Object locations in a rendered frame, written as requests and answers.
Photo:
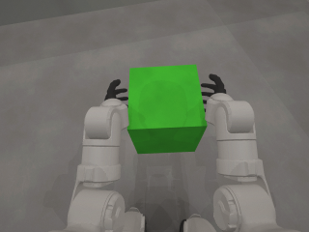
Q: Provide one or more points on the robot right forearm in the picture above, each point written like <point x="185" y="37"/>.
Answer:
<point x="235" y="132"/>

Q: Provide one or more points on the carton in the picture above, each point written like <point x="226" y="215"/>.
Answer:
<point x="165" y="109"/>

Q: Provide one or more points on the robot right upper arm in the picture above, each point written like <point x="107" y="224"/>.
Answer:
<point x="245" y="208"/>

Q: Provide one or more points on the robot left hand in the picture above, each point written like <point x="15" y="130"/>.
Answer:
<point x="111" y="92"/>

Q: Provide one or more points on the robot left thigh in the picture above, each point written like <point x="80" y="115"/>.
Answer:
<point x="134" y="222"/>

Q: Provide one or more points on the robot left shin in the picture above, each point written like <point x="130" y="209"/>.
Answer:
<point x="134" y="210"/>

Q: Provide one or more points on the robot left upper arm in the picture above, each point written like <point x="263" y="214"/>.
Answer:
<point x="96" y="210"/>

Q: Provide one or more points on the robot left forearm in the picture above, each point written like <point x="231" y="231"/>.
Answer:
<point x="101" y="141"/>

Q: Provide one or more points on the robot right hand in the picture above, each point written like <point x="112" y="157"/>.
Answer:
<point x="218" y="87"/>

